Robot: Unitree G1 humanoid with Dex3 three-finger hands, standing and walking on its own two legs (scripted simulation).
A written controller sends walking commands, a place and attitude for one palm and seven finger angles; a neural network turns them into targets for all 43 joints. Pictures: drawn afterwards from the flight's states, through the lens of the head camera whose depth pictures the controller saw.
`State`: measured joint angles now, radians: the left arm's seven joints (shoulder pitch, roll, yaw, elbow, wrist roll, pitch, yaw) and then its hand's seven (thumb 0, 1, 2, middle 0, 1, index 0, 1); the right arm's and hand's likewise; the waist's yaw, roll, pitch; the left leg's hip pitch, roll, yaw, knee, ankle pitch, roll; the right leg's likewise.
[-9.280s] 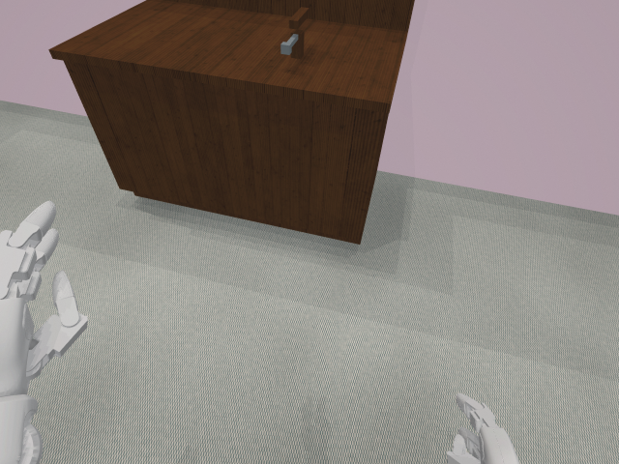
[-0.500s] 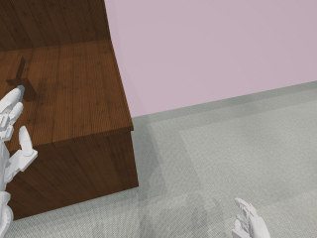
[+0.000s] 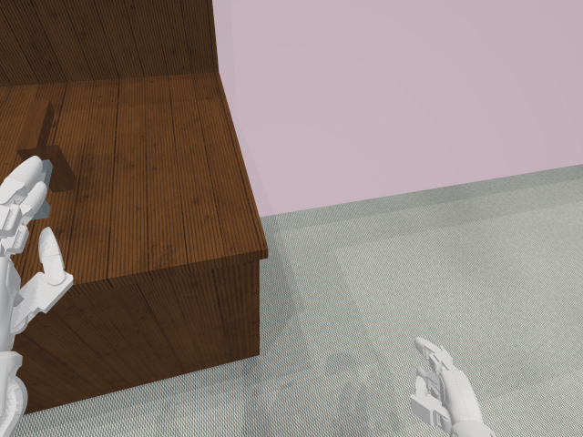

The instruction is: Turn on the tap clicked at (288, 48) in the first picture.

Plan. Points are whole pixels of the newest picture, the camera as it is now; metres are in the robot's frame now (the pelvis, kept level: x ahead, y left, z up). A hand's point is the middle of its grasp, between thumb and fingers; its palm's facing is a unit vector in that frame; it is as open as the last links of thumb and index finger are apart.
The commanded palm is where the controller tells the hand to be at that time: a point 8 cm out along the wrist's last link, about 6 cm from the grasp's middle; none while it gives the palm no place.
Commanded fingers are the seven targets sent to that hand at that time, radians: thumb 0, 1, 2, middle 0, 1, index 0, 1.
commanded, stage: shuffle to correct the standing spot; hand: left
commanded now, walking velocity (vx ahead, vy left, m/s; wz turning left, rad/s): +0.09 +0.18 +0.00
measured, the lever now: (35, 207) +0.40 +0.44 +0.03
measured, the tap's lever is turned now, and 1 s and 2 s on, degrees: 0 0 0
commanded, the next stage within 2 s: come to a stop and stand still in 1.10 s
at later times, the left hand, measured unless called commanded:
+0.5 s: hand (31, 289) +0.21 +0.27 +0.17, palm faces +0.41 -0.83 -0.37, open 7.4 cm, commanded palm +0.15 +0.31 +0.18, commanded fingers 0.00 0.90 0.90 -0.20 -0.30 -0.20 -0.30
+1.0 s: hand out of the picture +0.23 +0.35 +0.17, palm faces +0.43 -0.80 -0.42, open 7.4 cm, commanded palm +0.17 +0.38 +0.18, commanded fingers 0.00 0.90 0.90 -0.20 -0.30 -0.20 -0.30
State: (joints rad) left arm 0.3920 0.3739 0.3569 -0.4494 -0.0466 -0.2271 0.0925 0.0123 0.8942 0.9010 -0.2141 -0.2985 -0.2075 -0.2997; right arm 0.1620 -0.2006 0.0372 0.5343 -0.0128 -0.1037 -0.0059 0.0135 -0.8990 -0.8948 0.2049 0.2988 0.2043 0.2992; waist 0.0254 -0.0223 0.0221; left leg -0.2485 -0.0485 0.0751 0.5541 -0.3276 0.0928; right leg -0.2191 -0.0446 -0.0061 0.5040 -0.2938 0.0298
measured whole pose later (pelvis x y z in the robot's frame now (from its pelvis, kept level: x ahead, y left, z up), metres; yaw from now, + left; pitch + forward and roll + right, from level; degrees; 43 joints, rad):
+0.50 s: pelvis -0.01 +0.03 -0.03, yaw +0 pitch -1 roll -1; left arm 0.42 0.37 0.39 -0.55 -0.04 -0.25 0.13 0.01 0.89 0.90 -0.22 -0.30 -0.21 -0.30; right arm 0.21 -0.23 -0.01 0.57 0.01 -0.04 0.00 0.01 -0.90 -0.90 0.20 0.30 0.20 0.30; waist 0.01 -0.02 0.06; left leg -0.39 -0.02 -0.01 0.77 -0.36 0.02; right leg -0.33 -0.11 -0.01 0.79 -0.44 0.05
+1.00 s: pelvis +0.01 +0.10 -0.01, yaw +1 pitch -1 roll +2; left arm 0.43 0.36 0.37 -0.49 -0.03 -0.24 0.13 0.01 0.89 0.90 -0.22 -0.30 -0.21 -0.30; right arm 0.20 -0.26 -0.05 0.60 0.01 -0.11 -0.04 0.02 -0.90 -0.90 0.20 0.30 0.20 0.30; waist 0.02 -0.03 0.07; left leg -0.33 0.04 0.08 0.59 -0.26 -0.01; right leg -0.27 -0.13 -0.04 0.71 -0.41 0.05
